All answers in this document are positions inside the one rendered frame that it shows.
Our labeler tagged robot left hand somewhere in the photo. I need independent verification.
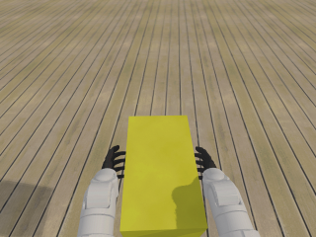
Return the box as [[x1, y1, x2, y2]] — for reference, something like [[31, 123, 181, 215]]
[[102, 145, 126, 179]]

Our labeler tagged left robot forearm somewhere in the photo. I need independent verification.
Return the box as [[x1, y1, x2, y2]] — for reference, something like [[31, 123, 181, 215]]
[[77, 168, 119, 237]]

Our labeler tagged carton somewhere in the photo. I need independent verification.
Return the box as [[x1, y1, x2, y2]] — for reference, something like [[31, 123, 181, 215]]
[[119, 115, 208, 237]]

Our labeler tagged right robot forearm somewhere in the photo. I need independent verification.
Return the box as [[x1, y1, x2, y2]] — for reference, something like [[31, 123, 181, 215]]
[[202, 168, 261, 237]]

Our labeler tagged robot right hand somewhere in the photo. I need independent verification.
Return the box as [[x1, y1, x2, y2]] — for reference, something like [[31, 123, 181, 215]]
[[194, 146, 216, 180]]

